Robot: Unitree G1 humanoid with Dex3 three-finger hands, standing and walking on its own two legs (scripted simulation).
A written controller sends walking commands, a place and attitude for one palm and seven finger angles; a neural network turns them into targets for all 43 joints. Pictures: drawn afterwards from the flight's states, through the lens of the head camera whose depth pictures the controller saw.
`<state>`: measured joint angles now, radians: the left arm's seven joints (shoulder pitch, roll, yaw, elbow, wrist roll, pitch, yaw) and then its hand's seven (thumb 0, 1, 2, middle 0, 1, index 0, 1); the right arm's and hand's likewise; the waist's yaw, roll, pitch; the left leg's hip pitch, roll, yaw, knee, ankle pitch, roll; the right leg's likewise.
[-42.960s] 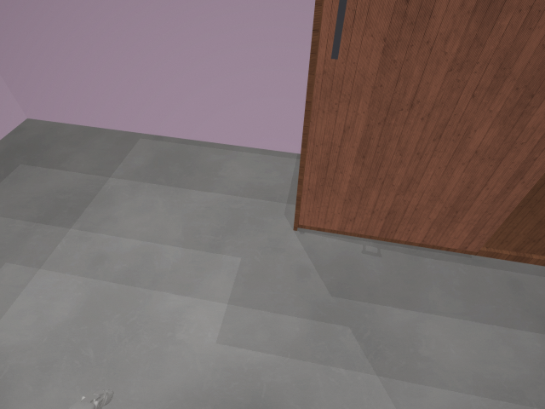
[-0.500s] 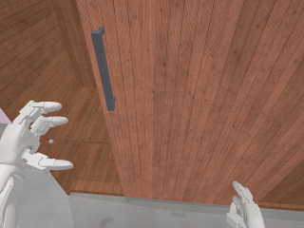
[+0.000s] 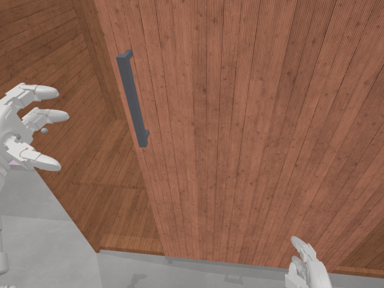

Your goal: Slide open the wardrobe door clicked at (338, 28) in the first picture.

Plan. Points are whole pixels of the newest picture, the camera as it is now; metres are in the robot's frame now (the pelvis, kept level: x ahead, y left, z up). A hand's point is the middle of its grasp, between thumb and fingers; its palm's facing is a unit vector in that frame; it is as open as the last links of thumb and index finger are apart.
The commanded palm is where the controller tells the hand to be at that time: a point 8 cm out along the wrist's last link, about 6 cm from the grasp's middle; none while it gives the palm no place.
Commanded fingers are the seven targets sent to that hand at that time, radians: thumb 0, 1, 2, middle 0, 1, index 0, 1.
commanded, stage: raise the hand with hooked fingers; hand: left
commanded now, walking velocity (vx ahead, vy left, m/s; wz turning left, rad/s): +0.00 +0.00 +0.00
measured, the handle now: (136, 102) +0.45 +0.19 +0.20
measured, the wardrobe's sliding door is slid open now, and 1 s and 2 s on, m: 0.37 0.37 0.37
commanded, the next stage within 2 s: move the hooked fingers beside the handle in 0.40 s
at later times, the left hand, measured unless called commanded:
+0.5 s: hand (68, 137) +0.30 +0.26 +0.22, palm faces +0.04 -0.99 -0.12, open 14.0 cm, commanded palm +0.26 +0.32 +0.23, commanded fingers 0.00 -0.50 0.30 -0.30 -1.20 -0.30 -1.20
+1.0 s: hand (75, 125) +0.34 +0.27 +0.21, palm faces +0.08 -1.00 -0.06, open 13.9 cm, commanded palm +0.30 +0.31 +0.22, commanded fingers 0.00 -0.50 0.30 -0.30 -1.20 -0.30 -1.20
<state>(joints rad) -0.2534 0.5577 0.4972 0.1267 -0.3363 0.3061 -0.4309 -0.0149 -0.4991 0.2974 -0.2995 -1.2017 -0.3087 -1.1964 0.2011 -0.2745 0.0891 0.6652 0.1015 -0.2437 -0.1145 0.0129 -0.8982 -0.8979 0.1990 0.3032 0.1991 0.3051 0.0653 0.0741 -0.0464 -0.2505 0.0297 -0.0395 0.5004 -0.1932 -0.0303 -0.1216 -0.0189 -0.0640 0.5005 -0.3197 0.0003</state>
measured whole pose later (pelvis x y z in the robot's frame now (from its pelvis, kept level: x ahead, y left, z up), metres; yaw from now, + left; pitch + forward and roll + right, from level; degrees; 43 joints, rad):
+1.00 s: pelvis +0.02 +0.01 +0.00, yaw -1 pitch -1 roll +0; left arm -0.27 0.50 0.48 0.16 -0.31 0.31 -0.38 -0.02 -0.50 0.30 -0.30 -1.20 -0.31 -1.20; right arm 0.19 -0.26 0.07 0.64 0.10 -0.21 -0.11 0.01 -0.90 -0.90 0.20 0.30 0.20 0.30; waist 0.04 0.05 -0.05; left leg -0.26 0.02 -0.01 0.52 -0.24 -0.02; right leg -0.14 -0.03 -0.04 0.51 -0.35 0.01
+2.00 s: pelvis +0.02 +0.00 +0.00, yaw -2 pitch +0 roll +0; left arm -0.47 0.49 0.41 0.44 -0.25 0.23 -0.34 -0.02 -0.50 0.30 -0.30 -1.20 -0.31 -1.20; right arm 0.24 -0.28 0.05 0.65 0.09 -0.15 -0.11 0.01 -0.90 -0.90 0.20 0.30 0.20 0.30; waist 0.00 0.05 -0.05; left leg -0.29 0.03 -0.01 0.52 -0.24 -0.03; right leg -0.17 -0.02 -0.03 0.52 -0.35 0.00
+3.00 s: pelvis +0.02 +0.00 +0.00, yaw -2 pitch +0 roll +0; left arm -0.48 0.49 0.41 0.42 -0.24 0.23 -0.29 -0.02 -0.50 0.30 -0.30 -1.20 -0.31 -1.20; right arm 0.24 -0.26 0.06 0.64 0.09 -0.12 -0.10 0.01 -0.90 -0.90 0.20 0.30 0.20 0.30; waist 0.00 0.05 -0.06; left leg -0.27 0.04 0.00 0.51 -0.23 -0.03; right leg -0.15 -0.02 -0.03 0.51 -0.34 0.00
